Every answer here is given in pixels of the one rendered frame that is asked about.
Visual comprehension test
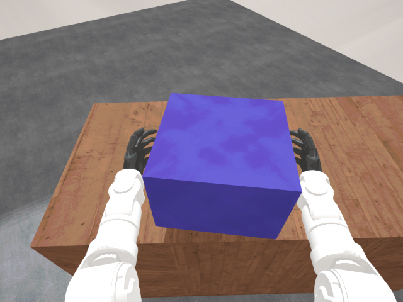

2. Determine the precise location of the right robot upper arm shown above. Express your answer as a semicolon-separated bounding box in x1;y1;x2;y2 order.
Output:
314;268;395;302

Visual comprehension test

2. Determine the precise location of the right robot hand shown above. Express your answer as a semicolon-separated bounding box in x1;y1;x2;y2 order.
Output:
289;128;322;172

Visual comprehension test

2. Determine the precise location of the robot right forearm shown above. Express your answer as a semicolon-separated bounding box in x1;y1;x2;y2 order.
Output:
297;171;396;302

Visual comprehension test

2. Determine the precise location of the pedestal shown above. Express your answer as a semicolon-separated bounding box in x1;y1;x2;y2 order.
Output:
30;95;403;298

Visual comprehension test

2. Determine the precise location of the robot left forearm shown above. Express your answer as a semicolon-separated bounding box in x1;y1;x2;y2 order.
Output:
65;169;145;302

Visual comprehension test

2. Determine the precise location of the left robot upper arm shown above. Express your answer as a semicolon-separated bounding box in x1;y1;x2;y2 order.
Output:
66;262;142;302

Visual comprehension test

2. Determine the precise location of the left robot hand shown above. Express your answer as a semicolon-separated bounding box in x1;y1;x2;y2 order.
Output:
123;127;157;175

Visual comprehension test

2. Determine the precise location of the carton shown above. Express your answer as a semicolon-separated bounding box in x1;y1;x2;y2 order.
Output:
142;93;302;239

